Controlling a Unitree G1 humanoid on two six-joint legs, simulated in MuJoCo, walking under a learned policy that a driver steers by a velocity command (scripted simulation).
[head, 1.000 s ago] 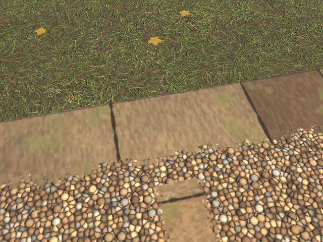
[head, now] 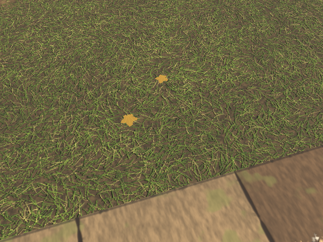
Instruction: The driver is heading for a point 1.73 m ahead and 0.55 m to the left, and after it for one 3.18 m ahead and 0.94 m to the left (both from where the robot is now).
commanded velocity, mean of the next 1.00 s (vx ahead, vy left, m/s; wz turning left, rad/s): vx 0.50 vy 0.00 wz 0.49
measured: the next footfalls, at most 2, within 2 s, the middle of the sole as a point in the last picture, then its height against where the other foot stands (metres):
left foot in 0.38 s outside the picture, level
right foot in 0.88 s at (147, 202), level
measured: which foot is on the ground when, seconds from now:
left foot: up 0.00-0.36, down 0.38-0.88, up 0.90-1.00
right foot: down 0.00-0.40, up 0.42-0.86, down 0.88-1.00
